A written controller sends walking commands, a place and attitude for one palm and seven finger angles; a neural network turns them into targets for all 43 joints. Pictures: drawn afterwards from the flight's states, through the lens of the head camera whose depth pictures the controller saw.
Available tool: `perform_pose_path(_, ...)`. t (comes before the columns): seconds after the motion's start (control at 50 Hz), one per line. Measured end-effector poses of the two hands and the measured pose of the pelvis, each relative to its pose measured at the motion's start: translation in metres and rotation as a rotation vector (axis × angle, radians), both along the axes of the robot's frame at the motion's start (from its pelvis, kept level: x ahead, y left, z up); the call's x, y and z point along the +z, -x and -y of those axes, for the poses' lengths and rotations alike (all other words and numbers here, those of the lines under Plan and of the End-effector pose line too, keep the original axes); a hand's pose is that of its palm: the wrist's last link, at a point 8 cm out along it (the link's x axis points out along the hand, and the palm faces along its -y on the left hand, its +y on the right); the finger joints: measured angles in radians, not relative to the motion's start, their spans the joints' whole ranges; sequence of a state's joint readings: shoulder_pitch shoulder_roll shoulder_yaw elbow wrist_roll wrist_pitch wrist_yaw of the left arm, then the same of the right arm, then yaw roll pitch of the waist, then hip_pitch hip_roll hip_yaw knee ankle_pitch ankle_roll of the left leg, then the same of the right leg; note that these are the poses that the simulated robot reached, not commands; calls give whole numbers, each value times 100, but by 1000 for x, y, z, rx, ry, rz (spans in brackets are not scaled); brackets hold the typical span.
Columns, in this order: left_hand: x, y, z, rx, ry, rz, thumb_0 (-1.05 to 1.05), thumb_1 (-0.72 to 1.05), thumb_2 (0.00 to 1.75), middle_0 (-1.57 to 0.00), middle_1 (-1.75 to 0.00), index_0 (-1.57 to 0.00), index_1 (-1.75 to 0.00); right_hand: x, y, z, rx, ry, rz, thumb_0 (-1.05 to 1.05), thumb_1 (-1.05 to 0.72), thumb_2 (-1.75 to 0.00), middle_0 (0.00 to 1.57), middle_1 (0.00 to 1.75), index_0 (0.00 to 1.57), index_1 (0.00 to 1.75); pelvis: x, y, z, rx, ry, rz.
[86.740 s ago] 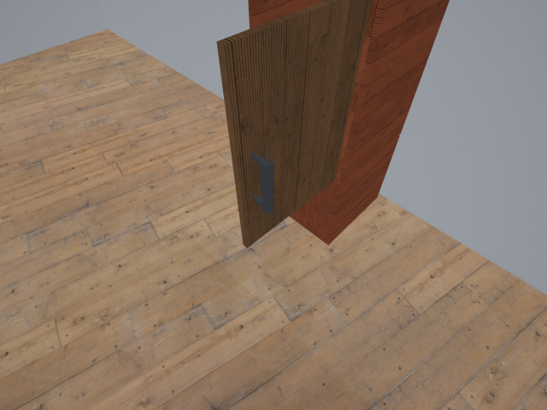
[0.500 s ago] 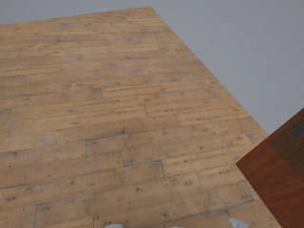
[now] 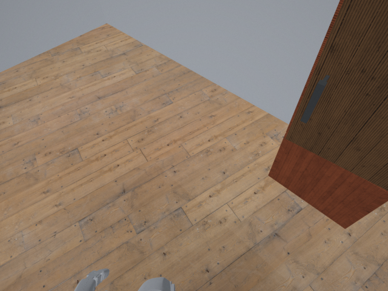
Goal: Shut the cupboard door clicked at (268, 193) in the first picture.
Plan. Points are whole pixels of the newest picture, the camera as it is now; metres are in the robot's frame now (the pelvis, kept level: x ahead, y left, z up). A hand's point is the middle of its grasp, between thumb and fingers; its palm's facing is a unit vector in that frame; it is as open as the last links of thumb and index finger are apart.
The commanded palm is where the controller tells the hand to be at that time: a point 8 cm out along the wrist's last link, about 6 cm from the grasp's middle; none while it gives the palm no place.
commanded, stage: turn to face it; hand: left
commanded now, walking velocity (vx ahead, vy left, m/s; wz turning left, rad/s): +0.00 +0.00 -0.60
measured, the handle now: (315, 99) +0.68 -0.36 -0.07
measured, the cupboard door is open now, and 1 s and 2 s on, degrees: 5 5 5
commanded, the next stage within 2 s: take the last steps up to it in 1.06 s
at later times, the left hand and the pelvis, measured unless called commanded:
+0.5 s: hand (108, 277) +0.17 +0.23 -0.16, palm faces -0.25 -0.94 -0.22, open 7.4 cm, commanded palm none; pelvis +0.02 +0.04 +0.01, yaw -18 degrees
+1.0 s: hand (158, 263) +0.20 +0.11 -0.15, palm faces -0.50 -0.83 -0.23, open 7.3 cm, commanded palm none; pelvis +0.03 -0.01 +0.01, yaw -31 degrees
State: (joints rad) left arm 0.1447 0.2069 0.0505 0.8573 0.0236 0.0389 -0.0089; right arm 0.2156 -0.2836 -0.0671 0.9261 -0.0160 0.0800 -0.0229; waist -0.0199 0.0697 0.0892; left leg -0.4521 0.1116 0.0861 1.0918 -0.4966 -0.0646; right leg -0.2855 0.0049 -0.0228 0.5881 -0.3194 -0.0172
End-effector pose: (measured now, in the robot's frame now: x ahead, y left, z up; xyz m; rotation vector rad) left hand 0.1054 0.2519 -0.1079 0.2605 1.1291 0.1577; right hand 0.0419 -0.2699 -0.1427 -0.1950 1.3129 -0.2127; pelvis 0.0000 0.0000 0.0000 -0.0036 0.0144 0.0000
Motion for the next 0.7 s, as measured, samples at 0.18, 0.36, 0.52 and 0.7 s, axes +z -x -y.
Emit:
perform_pose_path(0.18, -11, -2, 10, -60, 50, -79, 0, 90, 90, -21, -30, -21, -30, 25, -27, -6, -43, 21, 106, 1, -91, -90, 20, 30, 20, 30, 8, -9, -5, -94, -8, -17)
perform_pose_path(0.36, -36, -27, -22, -125, 75, -134, 0, 91, 90, -21, -30, -20, -30, 38, -32, -39, -90, 75, 184, 0, -91, -90, 20, 30, 20, 30, 1, -22, -35, -221, 14, -11)
perform_pose_path(0.52, -17, -72, -22, -240, 50, -112, 0, 91, 90, -20, -30, -20, -30, 41, 18, -53, -212, 55, 112, 0, -91, -90, 20, 30, 21, 30, 13, -24, -38, -322, 41, -13)
perform_pose_path(0.7, -7, -124, 44, -432, 5, -28, 0, 91, 90, -20, -30, -20, -30, 5, 98, -34, -412, -8, 26, 0, -90, -90, 20, 30, 21, 30, -2, -20, -10, -438, 4, -6)
